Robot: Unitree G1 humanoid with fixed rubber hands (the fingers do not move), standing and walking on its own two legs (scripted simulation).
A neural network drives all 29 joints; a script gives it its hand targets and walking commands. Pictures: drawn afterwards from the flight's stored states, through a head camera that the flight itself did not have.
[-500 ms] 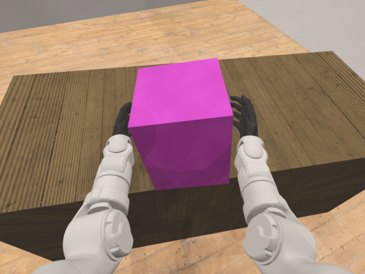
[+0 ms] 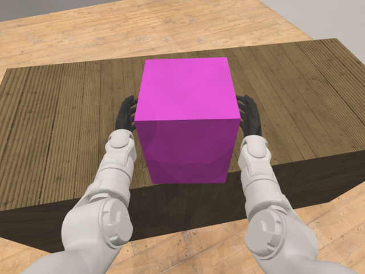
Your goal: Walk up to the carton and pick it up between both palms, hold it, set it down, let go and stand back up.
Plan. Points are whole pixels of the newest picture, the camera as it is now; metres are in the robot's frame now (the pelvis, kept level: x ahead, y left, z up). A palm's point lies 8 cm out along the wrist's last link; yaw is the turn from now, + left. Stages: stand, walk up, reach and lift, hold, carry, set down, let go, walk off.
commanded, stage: set down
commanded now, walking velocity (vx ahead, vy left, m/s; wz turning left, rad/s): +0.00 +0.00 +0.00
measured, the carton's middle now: (187, 124) +0.47 +0.01 +0.02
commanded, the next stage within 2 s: none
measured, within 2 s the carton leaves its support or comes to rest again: rests again in 0.10 s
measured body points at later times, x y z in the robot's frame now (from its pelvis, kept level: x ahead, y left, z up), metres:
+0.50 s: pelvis -0.01 +0.00 +0.00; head +0.07 +0.02 +0.44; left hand +0.44 +0.16 +0.05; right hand +0.42 -0.14 +0.06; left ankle -0.02 +0.11 -0.75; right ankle -0.03 -0.11 -0.75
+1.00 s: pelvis -0.01 +0.00 +0.00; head +0.08 +0.02 +0.44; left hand +0.44 +0.16 +0.04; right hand +0.42 -0.14 +0.05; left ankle -0.02 +0.11 -0.75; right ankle -0.03 -0.11 -0.75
